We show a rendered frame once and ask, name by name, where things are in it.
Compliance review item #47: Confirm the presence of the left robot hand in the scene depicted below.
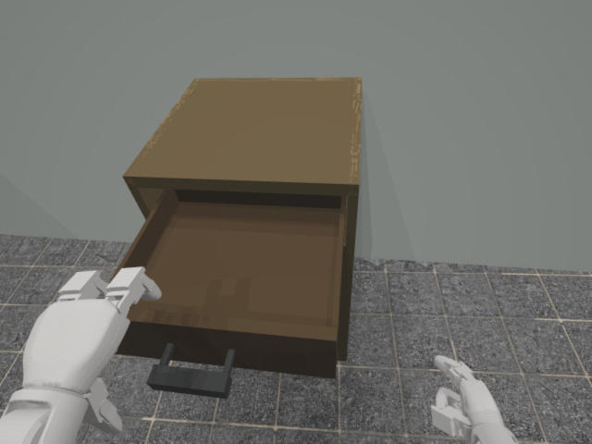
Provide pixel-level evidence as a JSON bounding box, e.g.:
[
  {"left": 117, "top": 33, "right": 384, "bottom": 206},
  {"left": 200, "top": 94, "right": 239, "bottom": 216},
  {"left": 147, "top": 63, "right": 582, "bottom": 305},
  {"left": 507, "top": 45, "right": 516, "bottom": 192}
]
[{"left": 22, "top": 266, "right": 162, "bottom": 433}]

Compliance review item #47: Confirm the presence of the cabinet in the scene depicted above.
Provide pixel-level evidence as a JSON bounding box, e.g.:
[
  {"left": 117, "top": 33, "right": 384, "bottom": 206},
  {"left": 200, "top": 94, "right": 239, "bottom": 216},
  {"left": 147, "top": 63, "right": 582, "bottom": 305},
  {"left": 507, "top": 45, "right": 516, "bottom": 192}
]
[{"left": 122, "top": 78, "right": 362, "bottom": 362}]

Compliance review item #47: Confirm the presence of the handle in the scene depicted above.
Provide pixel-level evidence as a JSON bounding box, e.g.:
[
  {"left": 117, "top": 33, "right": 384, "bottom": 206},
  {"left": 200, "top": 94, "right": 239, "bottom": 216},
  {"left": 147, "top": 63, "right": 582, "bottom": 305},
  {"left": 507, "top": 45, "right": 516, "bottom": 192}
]
[{"left": 146, "top": 343, "right": 236, "bottom": 399}]

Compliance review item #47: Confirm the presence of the right robot hand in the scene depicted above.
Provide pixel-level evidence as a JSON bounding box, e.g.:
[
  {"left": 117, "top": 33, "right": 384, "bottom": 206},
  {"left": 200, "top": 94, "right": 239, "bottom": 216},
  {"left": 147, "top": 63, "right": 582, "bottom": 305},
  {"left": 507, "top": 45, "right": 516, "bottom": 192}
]
[{"left": 431, "top": 355, "right": 504, "bottom": 444}]

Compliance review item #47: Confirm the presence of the left robot forearm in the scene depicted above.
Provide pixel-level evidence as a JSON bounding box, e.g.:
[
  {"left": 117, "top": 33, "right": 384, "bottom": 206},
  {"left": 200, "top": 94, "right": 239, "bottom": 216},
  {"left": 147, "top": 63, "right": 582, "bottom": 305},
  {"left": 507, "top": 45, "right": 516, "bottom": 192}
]
[{"left": 0, "top": 386, "right": 89, "bottom": 444}]

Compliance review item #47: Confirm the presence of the right robot forearm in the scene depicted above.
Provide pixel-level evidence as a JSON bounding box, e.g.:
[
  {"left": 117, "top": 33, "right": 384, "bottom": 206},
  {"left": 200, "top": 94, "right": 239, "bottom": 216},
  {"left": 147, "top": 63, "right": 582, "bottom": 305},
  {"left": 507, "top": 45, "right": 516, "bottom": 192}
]
[{"left": 471, "top": 423, "right": 519, "bottom": 444}]

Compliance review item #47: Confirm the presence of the drawer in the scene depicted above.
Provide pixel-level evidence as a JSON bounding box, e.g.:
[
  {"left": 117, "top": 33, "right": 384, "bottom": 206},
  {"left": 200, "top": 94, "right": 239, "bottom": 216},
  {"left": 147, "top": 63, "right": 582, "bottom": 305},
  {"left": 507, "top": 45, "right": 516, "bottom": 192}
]
[{"left": 109, "top": 189, "right": 346, "bottom": 379}]

